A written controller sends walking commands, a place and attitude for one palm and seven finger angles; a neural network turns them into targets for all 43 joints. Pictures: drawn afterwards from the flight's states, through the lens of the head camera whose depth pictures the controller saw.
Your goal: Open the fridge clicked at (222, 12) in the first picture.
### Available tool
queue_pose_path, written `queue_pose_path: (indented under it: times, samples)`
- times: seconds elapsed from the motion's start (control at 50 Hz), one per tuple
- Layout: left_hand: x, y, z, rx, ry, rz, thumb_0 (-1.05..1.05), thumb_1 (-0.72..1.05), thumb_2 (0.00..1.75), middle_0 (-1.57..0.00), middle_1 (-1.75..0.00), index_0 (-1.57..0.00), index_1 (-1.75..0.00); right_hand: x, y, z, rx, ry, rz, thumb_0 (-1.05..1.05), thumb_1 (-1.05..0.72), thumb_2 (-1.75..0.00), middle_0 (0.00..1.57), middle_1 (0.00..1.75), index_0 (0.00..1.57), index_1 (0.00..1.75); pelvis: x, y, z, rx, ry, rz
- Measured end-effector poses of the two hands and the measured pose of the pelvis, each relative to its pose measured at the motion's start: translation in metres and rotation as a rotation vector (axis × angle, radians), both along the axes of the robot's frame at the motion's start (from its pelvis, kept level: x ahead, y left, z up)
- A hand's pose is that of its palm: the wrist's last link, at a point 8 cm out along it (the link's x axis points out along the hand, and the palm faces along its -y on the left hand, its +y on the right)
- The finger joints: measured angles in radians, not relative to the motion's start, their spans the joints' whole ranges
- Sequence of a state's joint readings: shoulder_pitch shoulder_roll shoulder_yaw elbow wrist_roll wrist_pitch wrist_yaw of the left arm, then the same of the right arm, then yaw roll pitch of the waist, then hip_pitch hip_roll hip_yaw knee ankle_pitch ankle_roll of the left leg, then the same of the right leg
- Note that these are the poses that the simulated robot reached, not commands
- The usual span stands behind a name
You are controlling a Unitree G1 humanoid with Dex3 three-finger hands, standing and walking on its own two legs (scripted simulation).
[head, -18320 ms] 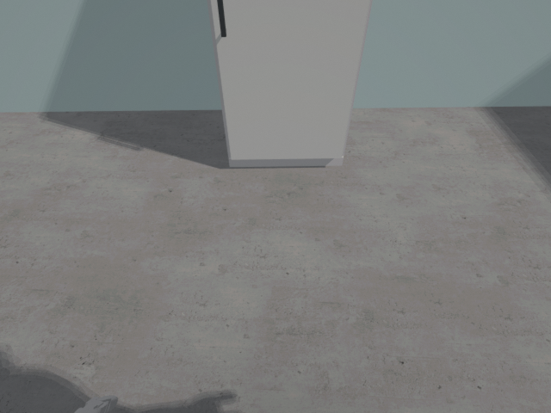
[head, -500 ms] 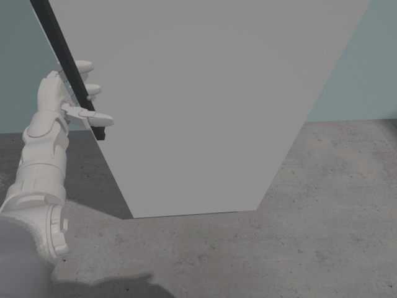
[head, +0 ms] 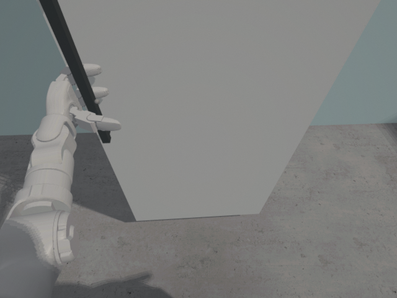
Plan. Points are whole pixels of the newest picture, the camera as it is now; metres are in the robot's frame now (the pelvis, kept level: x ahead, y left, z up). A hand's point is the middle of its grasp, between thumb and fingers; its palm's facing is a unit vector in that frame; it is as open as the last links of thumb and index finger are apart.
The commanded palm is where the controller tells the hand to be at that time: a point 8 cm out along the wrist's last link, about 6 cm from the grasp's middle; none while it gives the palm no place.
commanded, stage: grip the handle and tug to test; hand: left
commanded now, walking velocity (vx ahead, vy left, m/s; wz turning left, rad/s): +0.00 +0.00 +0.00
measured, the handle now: (85, 77) +0.51 +0.23 +0.17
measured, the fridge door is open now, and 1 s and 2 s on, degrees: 0 0 2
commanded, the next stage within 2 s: pull the door a little, standing still in 1.44 s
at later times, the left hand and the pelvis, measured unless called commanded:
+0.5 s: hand (95, 104) +0.45 +0.20 +0.15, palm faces +0.11 -0.99 +0.00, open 9.0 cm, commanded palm +0.43 +0.24 +0.14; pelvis +0.00 +0.00 +0.00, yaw +0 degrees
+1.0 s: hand (95, 103) +0.46 +0.20 +0.15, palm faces +0.10 -1.00 +0.00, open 5.5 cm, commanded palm +0.42 +0.25 +0.14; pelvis +0.01 +0.00 +0.00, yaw +0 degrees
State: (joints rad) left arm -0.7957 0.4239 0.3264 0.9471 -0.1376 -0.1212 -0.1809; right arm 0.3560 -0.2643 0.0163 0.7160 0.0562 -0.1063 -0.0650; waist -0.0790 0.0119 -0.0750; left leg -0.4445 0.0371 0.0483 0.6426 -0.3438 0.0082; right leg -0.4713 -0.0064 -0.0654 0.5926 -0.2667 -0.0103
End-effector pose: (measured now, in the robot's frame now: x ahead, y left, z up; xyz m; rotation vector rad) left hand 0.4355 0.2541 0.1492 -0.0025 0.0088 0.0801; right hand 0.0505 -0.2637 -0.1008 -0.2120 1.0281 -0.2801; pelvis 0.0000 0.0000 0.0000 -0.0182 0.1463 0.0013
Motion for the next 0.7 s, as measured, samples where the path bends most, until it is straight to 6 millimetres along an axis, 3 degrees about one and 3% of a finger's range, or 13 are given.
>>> queue_pose_path:
  times: [0.12,0.24,0.7]
  samples:
    - [-0.004,0.001,0.000,-0.002,0.014,0.009,-0.01,-0.47,0.31,-0.29,-1.21,-0.30,-1.20,0.007,0.005,0.000,0.009,-0.017,0.008,0.00,-0.90,-0.90,0.21,0.30,0.20,0.30,0.001,0.002,0.001,0.000,-0.011,0.002]
    - [-0.006,0.002,-0.003,-0.001,0.018,0.016,-0.01,-0.32,0.38,-0.31,-1.23,-0.31,-1.23,0.012,0.006,0.001,0.006,-0.024,0.021,0.00,-0.90,-0.90,0.21,0.30,0.20,0.30,-0.001,0.002,0.001,0.001,-0.014,0.003]
    - [-0.005,0.002,-0.001,0.007,0.013,0.031,0.01,0.68,0.81,-0.37,-1.32,-0.38,-1.36,0.005,0.001,0.000,0.003,0.002,0.011,0.00,-0.90,-0.90,0.21,0.30,0.20,0.30,0.000,0.000,0.001,0.002,-0.013,0.004]
